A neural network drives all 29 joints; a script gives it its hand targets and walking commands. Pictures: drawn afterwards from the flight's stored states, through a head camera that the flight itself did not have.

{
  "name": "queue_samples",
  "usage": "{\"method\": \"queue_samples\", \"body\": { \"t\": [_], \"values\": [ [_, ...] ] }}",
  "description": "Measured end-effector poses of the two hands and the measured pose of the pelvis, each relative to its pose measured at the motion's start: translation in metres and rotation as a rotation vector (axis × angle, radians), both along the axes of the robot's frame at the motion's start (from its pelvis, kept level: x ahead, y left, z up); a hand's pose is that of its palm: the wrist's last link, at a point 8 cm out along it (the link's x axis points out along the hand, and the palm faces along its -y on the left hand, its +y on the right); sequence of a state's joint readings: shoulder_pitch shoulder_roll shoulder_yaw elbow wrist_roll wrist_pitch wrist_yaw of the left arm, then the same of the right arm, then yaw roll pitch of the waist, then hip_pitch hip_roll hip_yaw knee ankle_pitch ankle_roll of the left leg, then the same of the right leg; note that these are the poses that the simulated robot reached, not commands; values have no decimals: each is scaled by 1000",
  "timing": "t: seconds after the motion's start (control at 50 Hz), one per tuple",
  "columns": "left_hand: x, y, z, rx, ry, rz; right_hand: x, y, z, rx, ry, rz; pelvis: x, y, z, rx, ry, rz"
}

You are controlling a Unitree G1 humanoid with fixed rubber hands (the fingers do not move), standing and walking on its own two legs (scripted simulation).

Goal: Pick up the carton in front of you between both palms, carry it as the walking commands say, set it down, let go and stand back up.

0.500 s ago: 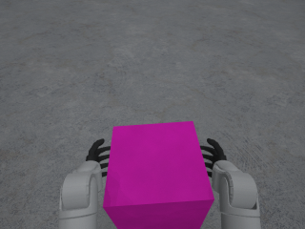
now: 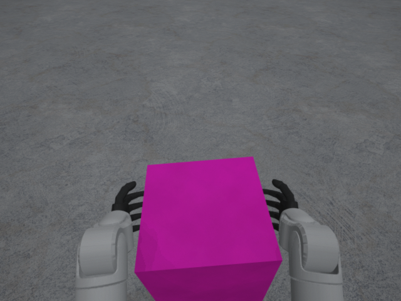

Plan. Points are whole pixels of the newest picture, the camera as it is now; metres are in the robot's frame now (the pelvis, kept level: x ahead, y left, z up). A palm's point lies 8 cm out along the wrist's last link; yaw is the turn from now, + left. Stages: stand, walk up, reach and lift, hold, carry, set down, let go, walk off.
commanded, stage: carry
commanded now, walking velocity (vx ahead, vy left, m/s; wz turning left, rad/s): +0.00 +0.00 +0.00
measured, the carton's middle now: (206, 237) +0.27 +0.00 +0.00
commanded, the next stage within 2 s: none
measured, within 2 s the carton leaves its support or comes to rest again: neither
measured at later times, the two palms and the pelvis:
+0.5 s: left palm (113, 253) +0.20 +0.15 +0.09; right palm (297, 250) +0.21 -0.15 +0.09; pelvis -0.05 +0.00 +0.00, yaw +0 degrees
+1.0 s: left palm (124, 263) +0.21 +0.15 +0.04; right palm (292, 260) +0.21 -0.15 +0.04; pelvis -0.07 -0.01 +0.00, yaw +0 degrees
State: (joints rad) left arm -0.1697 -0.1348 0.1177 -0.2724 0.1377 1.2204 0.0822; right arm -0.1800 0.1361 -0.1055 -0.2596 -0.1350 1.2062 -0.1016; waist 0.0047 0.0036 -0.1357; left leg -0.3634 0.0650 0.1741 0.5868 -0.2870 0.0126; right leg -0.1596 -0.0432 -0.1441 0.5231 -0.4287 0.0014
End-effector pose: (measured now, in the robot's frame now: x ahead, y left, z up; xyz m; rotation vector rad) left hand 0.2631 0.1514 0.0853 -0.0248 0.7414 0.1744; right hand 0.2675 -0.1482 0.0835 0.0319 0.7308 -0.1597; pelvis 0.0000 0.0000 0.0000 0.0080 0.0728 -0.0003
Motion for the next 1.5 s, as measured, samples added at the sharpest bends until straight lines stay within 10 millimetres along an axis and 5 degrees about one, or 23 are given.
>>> {"method": "queue_samples", "body": {
  "t": [0.34, 0.6, 1.06, 1.5],
  "values": [
    [-41, 0, 10, -1, -22, -6, -43, 0, 10, -4, -22, -3, -34, 1, 1, -5, -51, 0],
    [-65, -2, -11, 20, 39, -16, -65, -1, -9, -28, 38, 14, -60, -1, 5, -9, -44, 2],
    [-50, -7, -53, 70, -12, -61, -52, -5, -49, -94, -12, 59, -73, -7, 3, -13, -44, 3],
    [-44, -20, -51, 79, -43, -57, -47, -19, -53, -77, -33, 56, -65, -20, 0, 0, -48, 9]
  ]
}}
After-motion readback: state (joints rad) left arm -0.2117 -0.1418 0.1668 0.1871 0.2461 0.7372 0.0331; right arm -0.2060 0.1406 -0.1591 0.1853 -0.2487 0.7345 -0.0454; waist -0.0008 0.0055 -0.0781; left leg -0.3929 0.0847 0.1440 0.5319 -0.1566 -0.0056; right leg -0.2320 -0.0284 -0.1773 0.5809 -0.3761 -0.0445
